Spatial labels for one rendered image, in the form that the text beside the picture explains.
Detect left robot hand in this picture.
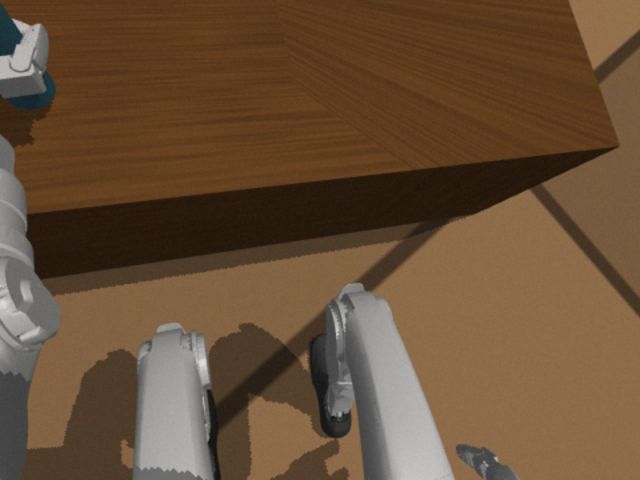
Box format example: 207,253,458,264
0,18,49,99

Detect left robot arm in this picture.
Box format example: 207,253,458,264
0,134,60,480

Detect can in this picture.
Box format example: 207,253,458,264
0,3,56,110

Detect right robot hand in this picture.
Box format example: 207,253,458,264
456,444,520,480

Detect right robot foot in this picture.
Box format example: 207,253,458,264
310,333,351,438

